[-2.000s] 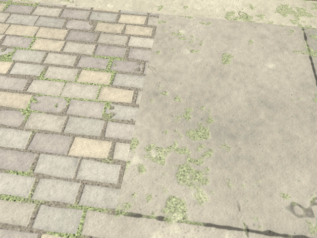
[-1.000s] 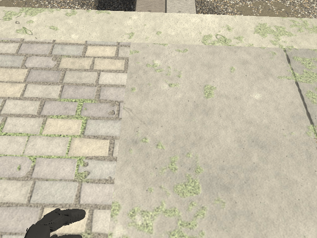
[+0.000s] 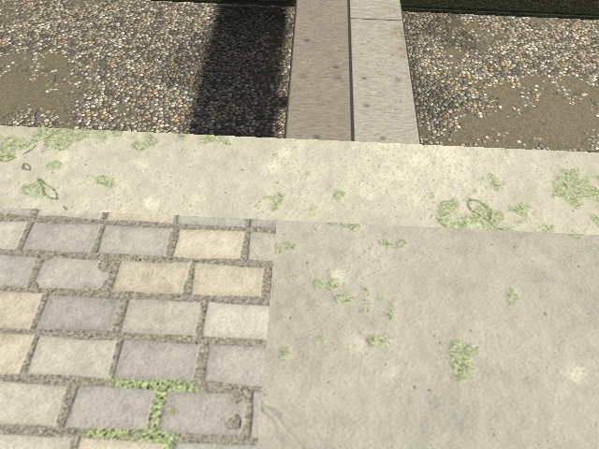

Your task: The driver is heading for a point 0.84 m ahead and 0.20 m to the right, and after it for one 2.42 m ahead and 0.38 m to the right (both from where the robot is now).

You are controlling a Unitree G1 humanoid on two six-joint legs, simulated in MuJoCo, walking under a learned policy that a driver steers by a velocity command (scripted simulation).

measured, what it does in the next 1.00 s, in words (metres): walks ahead: right foot, then left foot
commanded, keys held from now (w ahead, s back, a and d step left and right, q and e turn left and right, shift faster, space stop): no key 0.62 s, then w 0.38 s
